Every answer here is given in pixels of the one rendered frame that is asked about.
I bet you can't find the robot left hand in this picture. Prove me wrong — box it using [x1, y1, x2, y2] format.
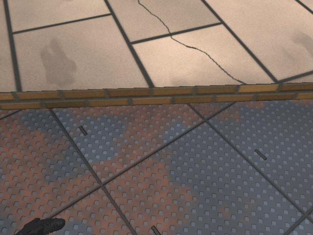
[14, 217, 66, 235]

